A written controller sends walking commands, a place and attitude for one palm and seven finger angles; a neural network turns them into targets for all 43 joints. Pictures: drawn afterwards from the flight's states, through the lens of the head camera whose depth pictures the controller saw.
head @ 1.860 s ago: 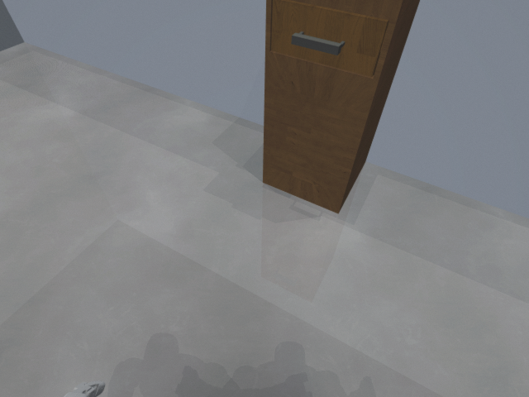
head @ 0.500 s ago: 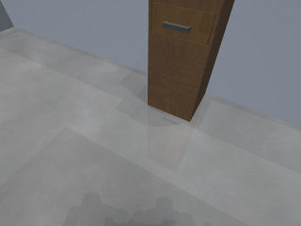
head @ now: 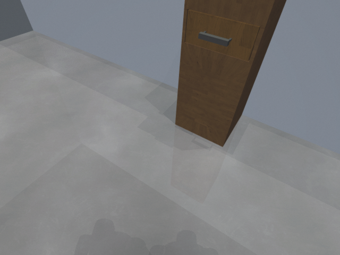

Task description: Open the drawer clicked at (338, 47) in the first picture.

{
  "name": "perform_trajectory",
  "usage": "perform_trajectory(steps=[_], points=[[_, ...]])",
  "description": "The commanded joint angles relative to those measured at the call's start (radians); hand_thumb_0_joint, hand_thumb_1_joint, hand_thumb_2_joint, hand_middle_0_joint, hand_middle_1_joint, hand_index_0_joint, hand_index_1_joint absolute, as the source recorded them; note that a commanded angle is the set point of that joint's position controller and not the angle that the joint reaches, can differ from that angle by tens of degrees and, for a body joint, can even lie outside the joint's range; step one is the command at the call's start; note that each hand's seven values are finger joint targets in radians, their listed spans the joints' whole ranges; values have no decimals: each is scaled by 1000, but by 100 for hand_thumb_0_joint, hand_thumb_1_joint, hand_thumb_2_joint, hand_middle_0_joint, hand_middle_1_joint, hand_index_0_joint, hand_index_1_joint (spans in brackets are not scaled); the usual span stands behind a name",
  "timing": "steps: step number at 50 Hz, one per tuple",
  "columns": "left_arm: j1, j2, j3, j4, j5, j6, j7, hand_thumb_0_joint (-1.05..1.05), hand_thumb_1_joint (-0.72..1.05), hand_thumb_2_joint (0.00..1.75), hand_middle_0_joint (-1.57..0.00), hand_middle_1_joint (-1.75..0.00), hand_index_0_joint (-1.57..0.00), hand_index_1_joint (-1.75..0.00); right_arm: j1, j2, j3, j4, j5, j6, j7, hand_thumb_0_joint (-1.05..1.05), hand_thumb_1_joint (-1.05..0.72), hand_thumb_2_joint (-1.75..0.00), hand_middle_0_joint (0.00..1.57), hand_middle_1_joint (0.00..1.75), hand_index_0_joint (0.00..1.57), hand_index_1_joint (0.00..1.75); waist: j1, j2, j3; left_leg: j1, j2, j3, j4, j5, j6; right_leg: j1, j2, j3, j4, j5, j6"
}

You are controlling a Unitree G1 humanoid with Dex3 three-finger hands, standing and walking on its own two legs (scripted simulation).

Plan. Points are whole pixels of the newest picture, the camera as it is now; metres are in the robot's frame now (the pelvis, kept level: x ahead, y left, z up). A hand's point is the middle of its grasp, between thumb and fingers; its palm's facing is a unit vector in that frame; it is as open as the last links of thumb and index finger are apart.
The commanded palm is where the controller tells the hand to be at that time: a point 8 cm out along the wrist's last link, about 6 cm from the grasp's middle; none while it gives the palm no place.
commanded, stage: walk to a spot facing it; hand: left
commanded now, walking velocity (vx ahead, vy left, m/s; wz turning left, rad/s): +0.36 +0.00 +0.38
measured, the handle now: (215, 37) +1.14 -0.17 +0.04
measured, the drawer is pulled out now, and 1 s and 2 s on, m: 0.00 0.00 0.00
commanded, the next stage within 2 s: turn to face it in 0.58 s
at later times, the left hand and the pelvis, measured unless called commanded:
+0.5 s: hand (104, 223) +0.25 +0.21 -0.17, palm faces +0.08 -0.98 -0.17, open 7.3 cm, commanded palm none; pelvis +0.18 +0.02 -0.01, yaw +6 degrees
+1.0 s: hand (105, 212) +0.28 +0.22 -0.19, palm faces +0.23 -0.96 -0.16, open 7.3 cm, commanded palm none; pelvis +0.35 +0.05 -0.01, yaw +7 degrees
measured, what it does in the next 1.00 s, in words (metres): walks ahead: right foot, then left foot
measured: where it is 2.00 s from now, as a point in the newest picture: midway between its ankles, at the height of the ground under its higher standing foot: (159, 240)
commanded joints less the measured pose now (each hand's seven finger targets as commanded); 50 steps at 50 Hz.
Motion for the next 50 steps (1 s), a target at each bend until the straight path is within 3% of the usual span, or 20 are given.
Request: perform_trajectory(steps=[1,3,5,6,8,12,22,24,25,26,27,28,30,32,36,43,44,46,47,50], points=[[71,190,61,-37,9,-28,18,0,90,90,-20,-30,-20,-30,-15,-58,-31,-101,5,-44,5,0,-90,-90,20,30,20,30,2,-115,114,-153,52,49,-6,-13,3,13,-314,214,-164,-126,-162],[40,142,56,-48,1,-20,14,0,90,90,-20,-30,-20,-30,145,-47,-37,-52,5,-51,1,0,-90,-90,20,30,20,30,-62,-19,92,146,22,62,-179,78,12,-195,-206,50,-5,-172,-85],[-34,30,32,-116,-1,-17,6,0,90,90,-20,-30,-20,-30,363,-178,-77,3,-11,-61,-17,0,-90,-90,20,30,20,30,-129,351,137,261,351,-541,-492,-163,169,-539,8,-95,537,-324,6],[-72,45,38,-130,9,-24,12,0,90,90,-20,-30,-20,-30,351,-140,-67,4,-4,-59,-25,0,-90,-90,20,30,20,30,-109,210,168,222,369,-567,-500,-155,208,-586,-51,16,658,-267,-18],[-72,26,42,-105,11,-36,-3,0,90,90,-20,-30,-20,-30,274,-74,-54,-19,3,-76,-32,0,-90,-90,20,30,20,30,-70,72,188,172,322,-451,-491,-48,208,-594,-107,49,708,-124,-12],[6,-21,41,-61,10,-28,-11,0,90,90,-20,-30,-20,-30,259,-14,-44,2,10,-105,-43,0,-90,-90,20,30,20,30,-23,84,111,196,222,-235,-462,271,184,-514,-115,12,630,7,20],[-190,-62,53,-131,0,-40,-13,0,90,90,-20,-30,-20,-30,327,17,-58,60,-5,-104,-48,0,-90,-90,20,30,20,30,-60,112,176,210,217,-127,-420,508,166,-402,-74,-63,247,83,2],[-137,-53,60,-122,2,-46,-12,0,90,90,-20,-30,-20,-30,309,5,-59,60,-5,-101,-51,0,-90,-90,20,30,20,30,-24,97,158,188,206,-110,-328,674,152,-269,-36,-83,192,74,-19],[-21,-32,67,-92,4,-53,-9,0,90,90,-20,-30,-20,-30,290,-8,-62,56,-1,-99,-52,0,-90,-90,20,30,20,30,33,76,98,190,186,-87,-193,762,128,-133,-16,-93,133,102,-28],[137,11,79,-46,9,-65,-3,0,90,90,-20,-30,-20,-30,283,-6,-64,48,4,-99,-47,0,-90,-90,20,30,20,30,96,24,6,103,142,-61,7,740,94,100,-26,-67,94,150,-44],[280,115,104,-12,20,-78,15,0,90,90,-20,-30,-20,-30,311,36,-57,20,15,-102,-34,0,-90,-90,20,30,20,30,136,-162,-128,-150,39,9,323,401,48,380,-278,219,39,157,-119],[356,200,117,10,6,-73,23,0,90,90,-20,-30,-20,-30,319,72,-52,-12,19,-103,-35,0,-90,-90,20,30,20,30,119,-258,-212,-310,-57,1,644,-139,30,440,-519,567,-94,236,-210],[171,121,102,-38,3,-68,25,0,90,90,-20,-30,-20,-30,178,70,-67,-43,9,-93,-23,0,-90,-90,20,30,20,30,92,-135,-46,-384,55,-36,775,-30,34,171,-473,458,-167,-24,-208],[53,14,72,-61,9,-71,33,0,90,90,-20,-30,-20,-30,116,92,-65,-59,-1,-63,-10,0,-90,-90,20,30,20,30,25,-53,96,-333,119,-44,710,57,20,-100,-416,224,-211,-24,-151],[27,-30,40,-58,12,-71,35,0,90,90,-20,-30,-20,-30,150,127,-51,-56,-5,-23,-4,0,-90,-90,20,30,20,30,-42,-134,101,-198,116,29,421,108,-24,-255,-308,-17,-215,224,-118],[67,28,53,-27,-1,-36,28,0,90,90,-20,-30,-20,-30,84,67,-39,-65,-2,-58,-17,0,-90,-90,20,30,20,30,-28,-108,24,98,54,149,-114,318,-62,-157,-187,14,-28,372,-105],[73,13,53,-33,-1,-27,27,0,90,90,-20,-30,-20,-30,110,14,-48,-59,-1,-64,-24,0,-90,-90,20,30,20,30,-41,-22,-2,201,104,108,-175,423,-56,-195,-147,11,48,276,-72],[106,-38,52,-57,-9,-7,19,0,90,90,-20,-30,-20,-30,151,-131,-75,-69,-8,-58,-37,0,-90,-90,20,30,20,30,-57,306,-17,254,418,-171,-285,638,98,-332,-7,-82,373,-312,14],[87,-25,54,-62,-7,8,22,0,90,90,-20,-30,-20,-30,112,-134,-72,-78,-10,-55,-49,0,-90,-90,20,30,20,30,-56,373,-16,205,459,-199,-333,578,136,-352,-26,-24,554,-393,21],[70,-17,76,-58,2,19,5,0,90,90,-20,-30,-20,-30,-21,-75,-63,-131,-7,-51,-50,0,-90,-90,20,30,20,30,-13,151,28,131,392,-18,-307,584,126,-386,-71,2,706,-245,26]])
